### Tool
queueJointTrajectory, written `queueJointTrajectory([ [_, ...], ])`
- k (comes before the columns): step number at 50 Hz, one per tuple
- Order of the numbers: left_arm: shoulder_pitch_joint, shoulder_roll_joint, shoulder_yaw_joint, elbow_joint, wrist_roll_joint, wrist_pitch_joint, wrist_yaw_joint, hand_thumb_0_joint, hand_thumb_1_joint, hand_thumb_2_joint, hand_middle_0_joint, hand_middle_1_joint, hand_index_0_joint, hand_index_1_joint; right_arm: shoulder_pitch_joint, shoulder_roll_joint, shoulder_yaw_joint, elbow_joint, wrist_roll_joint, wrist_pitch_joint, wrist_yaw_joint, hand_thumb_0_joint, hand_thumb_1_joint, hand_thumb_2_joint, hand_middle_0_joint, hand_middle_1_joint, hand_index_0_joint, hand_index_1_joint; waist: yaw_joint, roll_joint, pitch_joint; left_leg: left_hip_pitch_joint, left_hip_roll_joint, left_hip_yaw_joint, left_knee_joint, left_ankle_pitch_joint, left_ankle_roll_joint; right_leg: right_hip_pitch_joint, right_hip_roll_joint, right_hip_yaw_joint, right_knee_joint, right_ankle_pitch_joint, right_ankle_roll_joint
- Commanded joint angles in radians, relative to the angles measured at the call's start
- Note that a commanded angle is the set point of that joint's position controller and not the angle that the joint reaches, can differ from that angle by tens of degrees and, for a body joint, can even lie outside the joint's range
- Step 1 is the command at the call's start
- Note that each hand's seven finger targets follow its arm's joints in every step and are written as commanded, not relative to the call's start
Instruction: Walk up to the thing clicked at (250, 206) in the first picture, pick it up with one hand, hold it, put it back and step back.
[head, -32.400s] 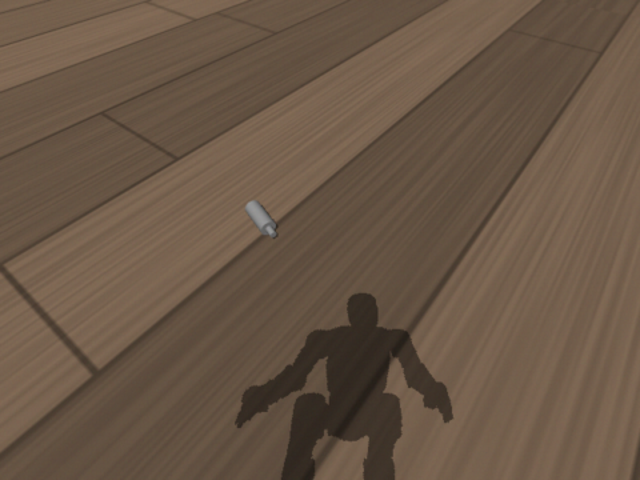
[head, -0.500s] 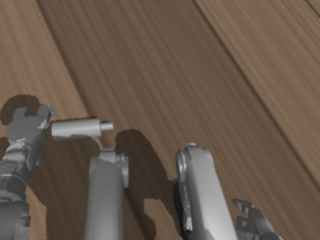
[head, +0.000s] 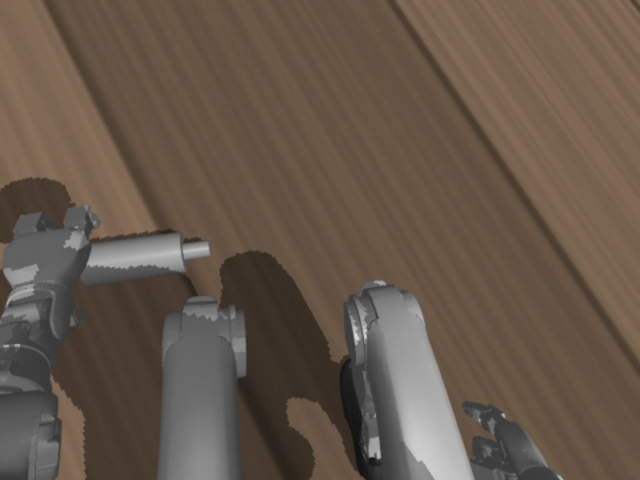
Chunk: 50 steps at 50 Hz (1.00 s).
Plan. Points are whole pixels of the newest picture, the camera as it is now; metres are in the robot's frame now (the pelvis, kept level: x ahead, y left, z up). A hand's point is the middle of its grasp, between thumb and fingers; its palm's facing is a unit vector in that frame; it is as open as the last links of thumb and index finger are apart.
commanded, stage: rise first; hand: left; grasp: from above
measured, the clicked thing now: (149, 256) +0.42 +0.24 -0.31
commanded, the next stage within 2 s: approach in 0.20 s
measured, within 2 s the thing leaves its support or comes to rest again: neither
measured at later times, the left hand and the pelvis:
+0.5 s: hand (94, 272) +0.38 +0.29 -0.20, palm faces -0.45 -0.08 -0.89, open 13.8 cm; pelvis +0.00 +0.00 -0.01, yaw +0 degrees
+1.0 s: hand (101, 253) +0.40 +0.28 -0.20, palm faces -0.51 -0.12 -0.85, open 14.2 cm; pelvis +0.00 +0.00 -0.01, yaw +0 degrees
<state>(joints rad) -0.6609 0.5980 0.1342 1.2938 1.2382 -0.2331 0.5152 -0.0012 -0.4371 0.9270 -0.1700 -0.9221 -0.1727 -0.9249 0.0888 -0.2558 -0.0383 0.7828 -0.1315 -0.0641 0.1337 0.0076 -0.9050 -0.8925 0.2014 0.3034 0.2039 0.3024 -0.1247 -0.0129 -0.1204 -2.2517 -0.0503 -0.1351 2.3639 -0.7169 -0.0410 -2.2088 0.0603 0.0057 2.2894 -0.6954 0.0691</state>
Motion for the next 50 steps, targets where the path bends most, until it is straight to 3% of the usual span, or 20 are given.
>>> queueJointTrajectory([
  [1, -0.218, 0.237, 0.035, -0.115, -0.016, -0.003, 0.027, 0.0, -0.426, 0.91, -0.169, -0.931, -0.174, -0.925, 0.16, -0.206, -0.061, -0.036, 0.004, -0.014, -0.008, 0.0, -0.899, -0.899, 0.2, 0.3, 0.2, 0.3, 0.006, 0.174, -0.617, 0.469, 0.002, 0.127, -0.256, 0.176, 0.077, 0.324, -0.007, -0.119, -0.237, 0.192, -0.096],
  [2, -0.202, 0.251, 0.052, -0.102, -0.019, -0.002, 0.027, 0.0, -0.411, 0.893, -0.179, -0.918, -0.186, -0.911, 0.165, -0.206, -0.06, -0.034, 0.004, -0.015, -0.005, 0.0, -0.899, -0.899, 0.2, 0.3, 0.2, 0.3, 0.01, 0.173, -0.622, 0.483, 0.004, 0.122, -0.256, 0.191, 0.076, 0.325, -0.009, -0.123, -0.227, 0.2, -0.095],
  [5, -0.225, 0.238, 0.031, -0.115, -0.021, -0.008, 0.019, 0.0, -0.421, 0.904, -0.167, -0.933, -0.175, -0.925, 0.16, -0.21, -0.065, -0.026, 0.005, -0.014, -0.003, 0.0, -0.9, -0.899, 0.2, 0.3, 0.2, 0.3, 0.004, 0.193, -0.63, 0.503, 0.007, 0.116, -0.251, 0.202, 0.072, 0.304, -0.006, -0.126, -0.213, 0.212, -0.098],
  [8, -0.208, 0.25, 0.053, -0.101, -0.019, -0.013, 0.02, 0.0, -0.407, 0.895, -0.181, -0.909, -0.186, -0.904, 0.166, -0.215, -0.06, -0.027, 0.004, -0.01, -0.001, 0.0, -0.897, -0.898, 0.2, 0.3, 0.2, 0.3, 0.008, 0.192, -0.621, 0.493, 0.007, 0.115, -0.248, 0.21, 0.07, 0.305, -0.008, -0.129, -0.207, 0.213, -0.095],
  [13, -0.249, 0.243, 0.041, -0.065, -0.009, -0.028, 0.029, 0.0, -0.425, 0.91, -0.167, -0.925, -0.171, -0.92, 0.159, -0.218, -0.056, -0.023, 0.0, -0.007, 0.004, 0.0, -0.897, -0.898, 0.2, 0.3, 0.2, 0.3, -0.012, 0.181, -0.596, 0.463, 0.005, 0.113, -0.245, 0.171, 0.073, 0.279, -0.003, -0.136, -0.201, 0.18, -0.099],
  [15, -0.255, 0.251, 0.036, -0.055, -0.001, -0.033, 0.033, 0.0, -0.51, 0.997, -0.18, -0.867, -0.138, -0.912, 0.151, -0.218, -0.056, -0.019, -0.002, -0.008, 0.003, 0.0, -0.901, -0.9, 0.2, 0.3, 0.2, 0.3, -0.007, 0.189, -0.589, 0.455, 0.004, 0.121, -0.238, 0.157, 0.074, 0.277, -0.001, -0.131, -0.211, 0.172, -0.099],
  [17, -0.268, 0.232, 0.026, -0.038, 0.002, -0.032, 0.04, 0.0, -0.486, 0.957, -0.126, -0.963, -0.124, -0.964, 0.163, -0.222, -0.054, -0.013, -0.004, -0.011, 0.004, 0.0, -0.897, -0.893, 0.201, 0.3, 0.2, 0.3, -0.022, 0.183, -0.59, 0.455, 0.004, 0.119, -0.231, 0.163, 0.074, 0.278, -0.002, -0.133, -0.208, 0.179, -0.096],
  [23, -0.459, 0.147, -0.087, 0.002, 0.02, -0.042, 0.07, 0.0, -0.517, 0.986, -0.104, -0.994, -0.101, -0.996, 0.181, -0.231, -0.044, 0.015, -0.016, -0.022, 0.0, 0.0, -0.895, -0.893, 0.201, 0.3, 0.2, 0.3, -0.101, 0.202, -0.564, 0.448, 0.007, 0.103, -0.22, 0.121, 0.071, 0.202, 0.001, -0.148, -0.202, 0.141, -0.097],
  [26, -0.542, 0.131, -0.1, 0.05, 0.035, -0.018, 0.113, 0.0, -0.531, 0.993, -0.075, -1.038, -0.082, -1.031, 0.203, -0.243, -0.037, 0.032, -0.026, -0.034, 0.002, 0.0, -0.897, -0.893, 0.201, 0.3, 0.2, 0.3, -0.132, 0.235, -0.575, 0.486, 0.012, 0.098, -0.214, 0.161, 0.065, 0.189, -0.006, -0.156, -0.183, 0.181, -0.091],
  [29, -0.564, 0.185, -0.06, 0.113, 0.052, 0.021, 0.158, 0.0, -0.547, 1.006, -0.072, -1.03, -0.074, -1.028, 0.204, -0.256, -0.026, 0.029, -0.035, -0.037, 0.009, 0.0, -0.899, -0.894, 0.2, 0.3, 0.2, 0.3, -0.125, 0.292, -0.595, 0.496, 0.012, 0.101, -0.23, 0.165, 0.056, 0.185, -0.011, -0.16, -0.168, 0.185, -0.095],
  [30, -0.563, 0.201, -0.052, 0.128, 0.058, 0.038, 0.166, 0.0, -0.546, 1.005, -0.069, -1.035, -0.072, -1.031, 0.195, -0.252, -0.02, 0.027, -0.037, -0.036, 0.012, 0.0, -0.9, -0.895, 0.2, 0.3, 0.2, 0.3, -0.112, 0.307, -0.608, 0.5, 0.011, 0.107, -0.231, 0.168, 0.055, 0.189, -0.007, -0.157, -0.168, 0.192, -0.1],
  [33, -0.576, 0.246, -0.011, 0.166, 0.07, 0.096, 0.177, 0.0, -0.55, 1.011, -0.078, -1.016, -0.075, -1.018, 0.182, -0.254, -0.009, 0.009, -0.042, -0.037, 0.026, 0.0, -0.901, -0.896, 0.2, 0.3, 0.2, 0.3, -0.111, 0.354, -0.62, 0.511, 0.012, 0.114, -0.235, 0.179, 0.051, 0.191, -0.014, -0.153, -0.153, 0.21, -0.104],
  [34, -0.56, 0.261, 0.008, 0.148, 0.059, 0.113, 0.178, 0.0, -0.561, 1.019, -0.072, -1.008, -0.066, -1.013, 0.175, -0.254, -0.007, 0.006, -0.038, -0.034, 0.028, 0.0, -0.9, -0.895, 0.2, 0.3, 0.2, 0.3, -0.088, 0.38, -0.649, 0.523, 0.011, 0.117, -0.245, 0.185, 0.051, 0.208, -0.012, -0.152, -0.157, 0.218, -0.105],
  [36, -0.537, 0.265, 0.019, 0.157, 0.042, 0.145, 0.169, 0.0, -0.567, 1.026, -0.074, -1.006, -0.065, -1.014, 0.164, -0.25, -0.001, -0.007, -0.031, -0.031, 0.036, 0.0, -0.9, -0.896, 0.2, 0.3, 0.2, 0.3, -0.079, 0.384, -0.659, 0.507, 0.006, 0.127, -0.248, 0.182, 0.057, 0.234, -0.008, -0.146, -0.168, 0.223, -0.109],
  [39, -0.462, 0.279, 0.015, 0.189, 0.01, 0.183, 0.129, 0.0, -0.566, 1.022, -0.073, -1.009, -0.065, -1.016, 0.16, -0.245, 0.009, -0.014, -0.015, -0.026, 0.044, 0.0, -0.901, -0.895, 0.2, 0.3, 0.2, 0.3, -0.067, 0.283, -0.638, 0.419, 0.003, 0.136, -0.224, 0.18, 0.081, 0.299, 0.001, -0.134, -0.192, 0.238, -0.102],
  [42, -0.362, 0.26, 0.006, 0.232, -0.059, 0.195, 0.068, 0.0, -0.55, 0.998, -0.065, -1.034, -0.069, -1.029, 0.165, -0.23, 0.015, -0.021, -0.007, -0.026, 0.049, 0.0, -0.898, -0.894, 0.201, 0.3, 0.2, 0.3, -0.068, 0.136, -0.576, 0.299, 0.002, 0.136, -0.196, 0.177, 0.102, 0.377, 0.005, -0.118, -0.207, 0.24, -0.084],
  [46, -0.347, 0.21, -0.021, 0.195, -0.121, 0.149, -0.022, 0.0, -0.575, 1.013, -0.066, -1.035, -0.064, -1.036, 0.193, -0.234, 0.004, -0.016, -0.006, -0.028, 0.048, 0.0, -0.9, -0.895, 0.2, 0.3, 0.2, 0.3, -0.073, 0.09, -0.554, 0.292, 0.003, 0.116, -0.21, 0.157, 0.096, 0.394, 0.004, -0.13, -0.211, 0.206, -0.088],
  [47, -0.345, 0.198, -0.03, 0.161, -0.126, 0.129, -0.044, 0.0, -0.569, 1.011, -0.067, -1.038, -0.066, -1.038, 0.206, -0.236, 0.0, -0.013, -0.009, -0.031, 0.05, 0.0, -0.899, -0.894, 0.201, 0.3, 0.2, 0.3, -0.087, 0.1, -0.552, 0.311, 0.002, 0.11, -0.21, 0.178, 0.091, 0.392, 0.003, -0.137, -0.204, 0.225, -0.089],
  [50, -0.41, 0.192, -0.05, -0.018, -0.13, 0.038, -0.079, 0.0, -0.561, 1.0, -0.072, -1.04, -0.074, -1.038, 0.24, -0.248, -0.019, 0.004, -0.005, -0.033, 0.05, 0.0, -0.9, -0.895, 0.201, 0.3, 0.2, 0.3, -0.085, 0.188, -0.613, 0.395, 0.001, 0.103, -0.211, 0.205, 0.074, 0.394, 0.002, -0.138, -0.2, 0.245, -0.097],
])
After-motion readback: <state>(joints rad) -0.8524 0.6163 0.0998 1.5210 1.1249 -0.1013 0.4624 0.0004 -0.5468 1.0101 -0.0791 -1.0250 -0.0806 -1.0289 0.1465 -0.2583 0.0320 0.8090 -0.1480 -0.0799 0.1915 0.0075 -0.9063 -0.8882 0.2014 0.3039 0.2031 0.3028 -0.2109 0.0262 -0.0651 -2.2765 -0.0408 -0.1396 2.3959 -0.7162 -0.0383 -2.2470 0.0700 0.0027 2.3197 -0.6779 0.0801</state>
